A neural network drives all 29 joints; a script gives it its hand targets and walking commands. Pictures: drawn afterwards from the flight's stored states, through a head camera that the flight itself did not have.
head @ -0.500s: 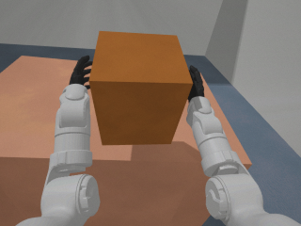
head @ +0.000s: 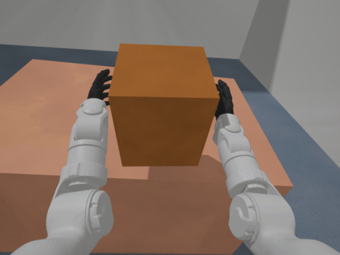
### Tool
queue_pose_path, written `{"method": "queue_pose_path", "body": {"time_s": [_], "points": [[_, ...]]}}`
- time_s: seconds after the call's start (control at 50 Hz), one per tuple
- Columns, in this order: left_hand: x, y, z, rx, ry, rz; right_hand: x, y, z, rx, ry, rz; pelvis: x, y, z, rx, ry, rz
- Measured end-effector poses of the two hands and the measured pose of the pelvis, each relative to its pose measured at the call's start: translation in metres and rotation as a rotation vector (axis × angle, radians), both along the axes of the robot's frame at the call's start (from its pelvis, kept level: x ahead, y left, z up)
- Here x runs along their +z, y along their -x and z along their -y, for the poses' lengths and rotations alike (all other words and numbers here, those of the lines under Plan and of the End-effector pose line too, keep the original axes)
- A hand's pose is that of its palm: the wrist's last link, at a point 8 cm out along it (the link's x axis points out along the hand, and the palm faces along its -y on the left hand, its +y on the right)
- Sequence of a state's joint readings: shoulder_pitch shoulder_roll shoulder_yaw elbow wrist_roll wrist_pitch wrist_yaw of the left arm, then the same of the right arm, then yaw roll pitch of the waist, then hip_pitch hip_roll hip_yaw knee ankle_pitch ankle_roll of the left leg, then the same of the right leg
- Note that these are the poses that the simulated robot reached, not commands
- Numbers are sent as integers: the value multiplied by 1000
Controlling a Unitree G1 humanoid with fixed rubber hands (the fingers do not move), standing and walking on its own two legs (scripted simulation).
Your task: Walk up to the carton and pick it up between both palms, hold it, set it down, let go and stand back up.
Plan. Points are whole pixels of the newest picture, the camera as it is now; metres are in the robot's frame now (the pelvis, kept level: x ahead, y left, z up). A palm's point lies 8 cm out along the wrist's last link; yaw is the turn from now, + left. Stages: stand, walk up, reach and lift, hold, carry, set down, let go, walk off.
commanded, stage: set down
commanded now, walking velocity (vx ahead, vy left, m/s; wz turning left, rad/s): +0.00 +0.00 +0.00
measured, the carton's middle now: (161, 108) +0.44 +0.01 +0.15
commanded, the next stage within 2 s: none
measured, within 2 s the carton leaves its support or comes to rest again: neither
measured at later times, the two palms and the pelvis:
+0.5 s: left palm (99, 108) +0.41 +0.16 +0.16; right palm (219, 116) +0.39 -0.14 +0.17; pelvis +0.01 +0.00 +0.00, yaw -1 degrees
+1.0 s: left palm (101, 112) +0.44 +0.16 +0.13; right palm (213, 120) +0.41 -0.14 +0.14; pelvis +0.02 +0.00 +0.00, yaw -1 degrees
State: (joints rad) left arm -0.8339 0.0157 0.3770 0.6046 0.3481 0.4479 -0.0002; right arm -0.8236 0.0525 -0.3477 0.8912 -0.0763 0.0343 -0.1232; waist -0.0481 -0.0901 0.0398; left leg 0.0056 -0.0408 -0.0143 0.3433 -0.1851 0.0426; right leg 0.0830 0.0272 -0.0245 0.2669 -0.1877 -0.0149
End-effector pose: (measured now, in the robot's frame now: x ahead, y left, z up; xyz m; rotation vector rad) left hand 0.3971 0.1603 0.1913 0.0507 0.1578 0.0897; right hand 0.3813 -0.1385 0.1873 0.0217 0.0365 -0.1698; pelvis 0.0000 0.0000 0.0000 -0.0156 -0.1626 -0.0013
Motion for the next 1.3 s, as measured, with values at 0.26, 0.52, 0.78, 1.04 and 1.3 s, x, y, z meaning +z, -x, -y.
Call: {"method": "queue_pose_path", "body": {"time_s": [0.26,0.52,0.78,1.04,1.3], "points": [[-13,-10,3,-6,23,-20,-8,-7,3,-11,1,-20,1,-2,2,-12,-3,-26],[-33,-17,-1,-5,42,-47,-24,-14,-1,-12,3,-46,2,-6,3,-13,-6,-54],[-49,-28,-3,-1,56,-65,-39,-25,-3,-11,10,-65,2,-13,3,-18,-8,-104],[-63,-39,-4,-10,64,-87,-52,-33,-4,-17,16,-89,2,-18,2,-23,-9,-141],[-76,-46,-3,-9,71,-107,-66,-39,-3,-21,13,-112,2,-21,2,-27,-9,-201]]}}
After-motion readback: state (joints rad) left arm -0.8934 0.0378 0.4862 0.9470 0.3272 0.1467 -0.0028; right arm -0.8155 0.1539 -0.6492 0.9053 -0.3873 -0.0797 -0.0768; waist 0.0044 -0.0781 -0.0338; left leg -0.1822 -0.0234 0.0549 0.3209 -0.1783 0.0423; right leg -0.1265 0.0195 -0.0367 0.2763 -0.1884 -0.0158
